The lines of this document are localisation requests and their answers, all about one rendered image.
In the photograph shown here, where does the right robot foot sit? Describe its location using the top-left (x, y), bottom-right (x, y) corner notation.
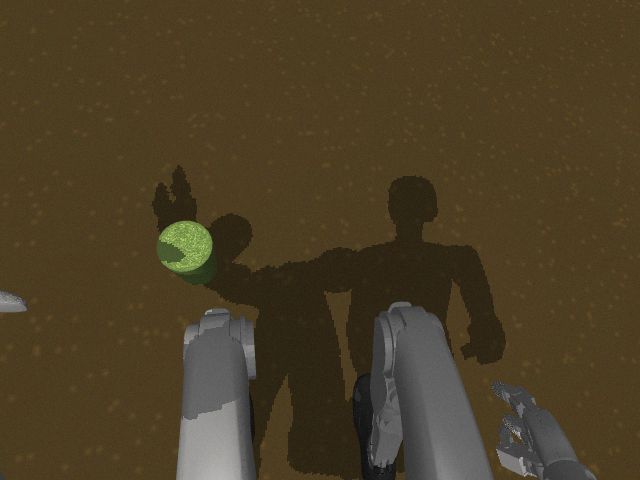
top-left (353, 373), bottom-right (396, 480)

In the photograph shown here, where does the right robot arm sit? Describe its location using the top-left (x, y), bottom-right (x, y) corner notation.
top-left (543, 460), bottom-right (597, 480)

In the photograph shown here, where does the right robot hand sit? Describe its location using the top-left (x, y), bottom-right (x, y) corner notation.
top-left (492, 381), bottom-right (579, 480)

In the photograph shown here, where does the left robot hand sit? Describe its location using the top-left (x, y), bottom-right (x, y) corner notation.
top-left (0, 290), bottom-right (28, 313)

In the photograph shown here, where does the cup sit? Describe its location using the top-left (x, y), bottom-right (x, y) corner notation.
top-left (156, 221), bottom-right (218, 285)

